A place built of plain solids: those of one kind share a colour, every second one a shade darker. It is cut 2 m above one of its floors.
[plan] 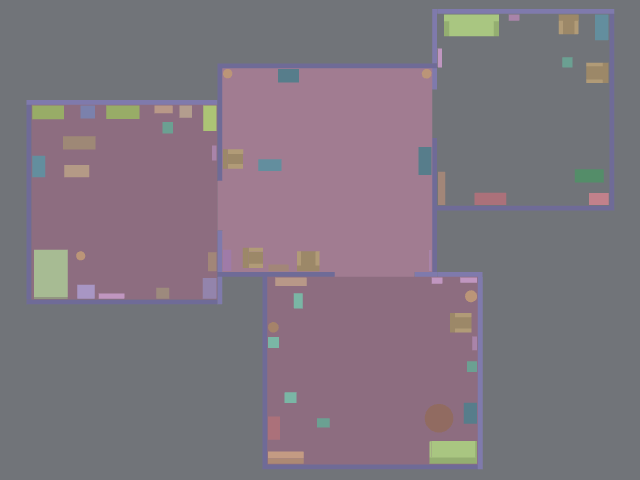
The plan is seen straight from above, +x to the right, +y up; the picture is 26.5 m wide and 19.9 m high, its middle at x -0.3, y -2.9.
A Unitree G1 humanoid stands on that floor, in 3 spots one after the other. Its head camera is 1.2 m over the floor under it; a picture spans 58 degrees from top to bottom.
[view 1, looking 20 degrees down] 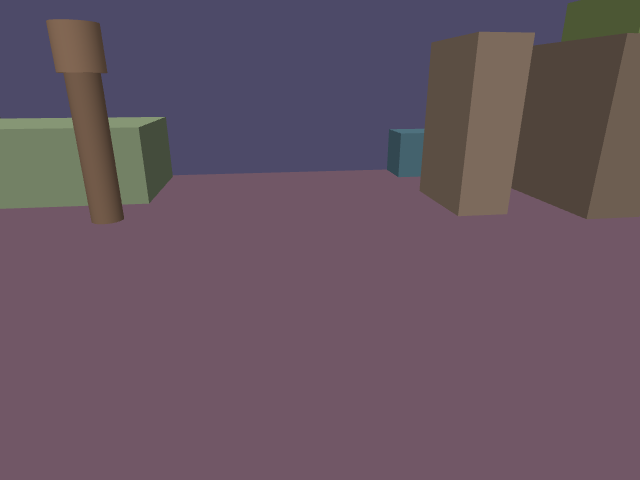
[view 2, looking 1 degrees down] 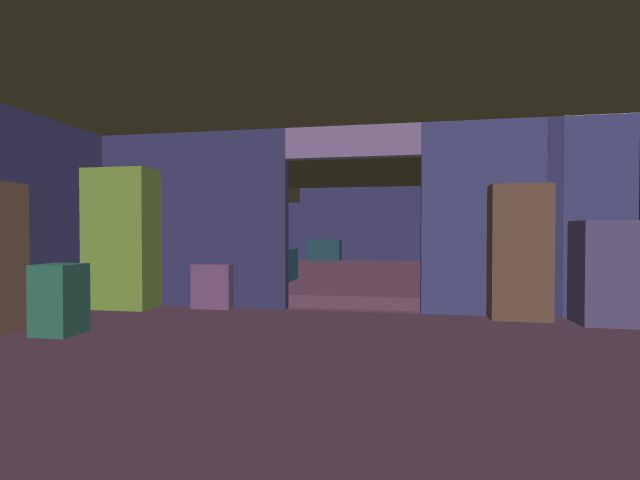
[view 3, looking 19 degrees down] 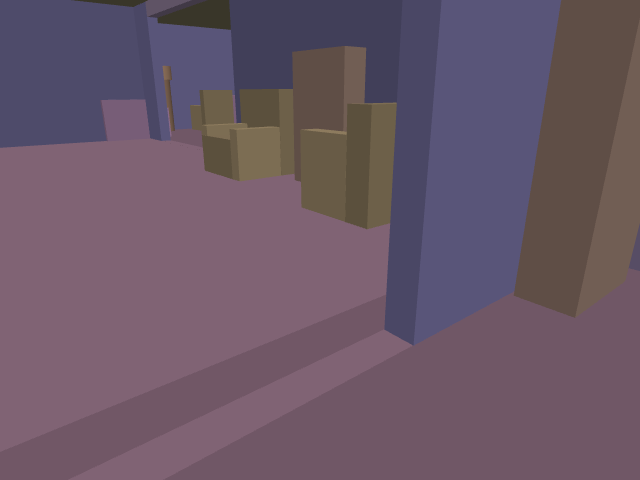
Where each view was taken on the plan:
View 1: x -6.14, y -2.14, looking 172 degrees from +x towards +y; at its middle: floor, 3.51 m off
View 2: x -11.08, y -2.14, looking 10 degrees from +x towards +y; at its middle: trunk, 15.09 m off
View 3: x -5.71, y -0.96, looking -39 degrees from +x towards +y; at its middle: floor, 3.06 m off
